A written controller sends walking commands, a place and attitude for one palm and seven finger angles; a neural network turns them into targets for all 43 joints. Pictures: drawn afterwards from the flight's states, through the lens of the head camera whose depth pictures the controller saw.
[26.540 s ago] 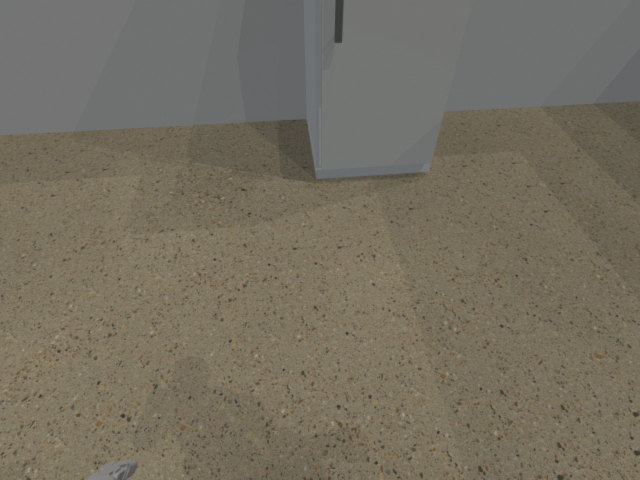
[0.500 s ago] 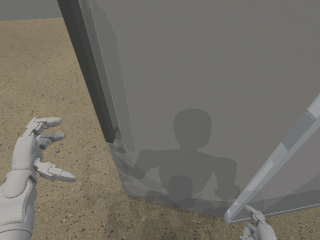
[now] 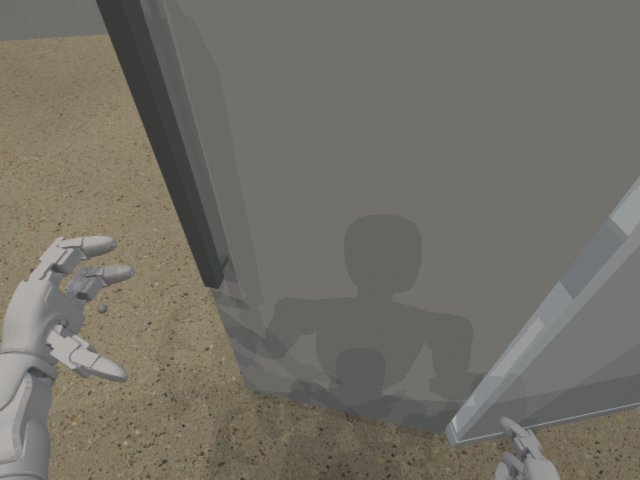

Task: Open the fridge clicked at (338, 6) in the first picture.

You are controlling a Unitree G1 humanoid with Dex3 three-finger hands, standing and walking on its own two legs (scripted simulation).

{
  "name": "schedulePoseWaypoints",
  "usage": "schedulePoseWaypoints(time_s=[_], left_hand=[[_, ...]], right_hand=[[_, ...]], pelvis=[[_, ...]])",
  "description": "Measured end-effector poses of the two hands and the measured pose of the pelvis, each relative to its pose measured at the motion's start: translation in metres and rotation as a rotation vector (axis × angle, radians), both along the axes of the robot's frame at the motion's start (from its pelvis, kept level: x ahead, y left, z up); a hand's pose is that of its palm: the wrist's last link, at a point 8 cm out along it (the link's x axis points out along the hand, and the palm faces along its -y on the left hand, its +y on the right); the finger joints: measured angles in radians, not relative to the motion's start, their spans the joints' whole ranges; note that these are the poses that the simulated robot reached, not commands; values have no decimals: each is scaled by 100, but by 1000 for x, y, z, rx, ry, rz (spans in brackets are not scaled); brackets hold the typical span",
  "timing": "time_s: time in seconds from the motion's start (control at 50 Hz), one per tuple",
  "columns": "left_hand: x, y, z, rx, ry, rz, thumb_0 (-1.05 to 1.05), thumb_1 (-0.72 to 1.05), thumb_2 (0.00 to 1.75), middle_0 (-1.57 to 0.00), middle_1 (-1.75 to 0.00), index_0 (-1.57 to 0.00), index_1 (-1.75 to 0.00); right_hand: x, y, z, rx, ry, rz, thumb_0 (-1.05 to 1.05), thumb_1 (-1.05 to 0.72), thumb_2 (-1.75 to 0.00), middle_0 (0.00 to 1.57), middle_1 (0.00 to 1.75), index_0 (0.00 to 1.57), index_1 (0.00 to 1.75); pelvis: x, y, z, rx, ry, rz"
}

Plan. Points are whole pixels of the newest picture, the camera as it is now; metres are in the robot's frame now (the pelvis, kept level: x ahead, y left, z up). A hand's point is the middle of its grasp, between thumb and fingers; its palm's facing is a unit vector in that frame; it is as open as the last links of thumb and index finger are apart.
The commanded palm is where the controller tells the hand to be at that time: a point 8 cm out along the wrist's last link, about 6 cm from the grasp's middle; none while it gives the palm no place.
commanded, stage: draw the hand back to the body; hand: left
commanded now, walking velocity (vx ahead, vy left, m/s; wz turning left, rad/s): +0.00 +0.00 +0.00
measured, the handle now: (183, 158) +0.44 +0.21 +0.19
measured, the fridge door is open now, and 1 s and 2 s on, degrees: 67 67 67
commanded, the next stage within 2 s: step back with the hand held close in 1.46 s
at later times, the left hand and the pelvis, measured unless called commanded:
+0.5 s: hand (50, 329) +0.23 +0.29 +0.14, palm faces +0.31 -0.93 -0.20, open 14.1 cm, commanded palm +0.18 +0.32 +0.15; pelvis -0.01 +0.02 +0.01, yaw +1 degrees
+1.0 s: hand (28, 321) +0.21 +0.28 +0.18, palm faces +0.45 -0.80 -0.38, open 9.5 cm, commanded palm +0.16 +0.31 +0.19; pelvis +0.02 +0.01 +0.02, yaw +0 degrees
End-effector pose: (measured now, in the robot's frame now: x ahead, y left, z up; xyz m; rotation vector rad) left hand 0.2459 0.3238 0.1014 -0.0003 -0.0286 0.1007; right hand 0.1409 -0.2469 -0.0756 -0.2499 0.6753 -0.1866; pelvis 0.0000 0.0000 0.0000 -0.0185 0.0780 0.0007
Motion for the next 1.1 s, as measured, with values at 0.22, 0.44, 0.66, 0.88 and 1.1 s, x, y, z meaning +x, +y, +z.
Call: schedulePoseWaypoints(time_s=[0.22, 0.44, 0.66, 0.88, 1.1], left_hand=[[-36, 20, 13, 7, 36, 45, -1, -54, 20, -25, -115, -25, -115], [-54, 6, 37, 133, -18, 94, -1, -48, 23, -25, -111, -25, -111], [-75, 5, 55, 335, 0, 350, -1, -16, 38, -24, -92, -24, -92], [-74, -2, 83, 414, -65, 380, 0, 23, 57, -23, -69, -23, -69], [-85, -14, 99, 461, -101, 373, 1, 62, 76, -22, -46, -22, -46]], right_hand=[[13, 12, 22, 13, -117, 29, 2, -91, -90, 21, 30, 20, 30], [36, 47, 34, 26, -190, 126, 2, -91, -90, 21, 30, 20, 30], [30, 55, 25, 48, -77, 138, 2, -90, -90, 21, 30, 20, 30], [34, 43, 20, 51, -28, 108, 2, -91, -90, 21, 30, 20, 30], [52, 32, 30, 50, -67, 103, 2, -91, -90, 21, 30, 20, 30]], pelvis=[[1, 9, 4, -3, -32, -6], [-6, 16, 7, -7, -79, 16], [0, 20, 18, 4, -111, 5], [12, 16, 22, 12, -133, -1], [18, 6, 24, 10, -142, -6]])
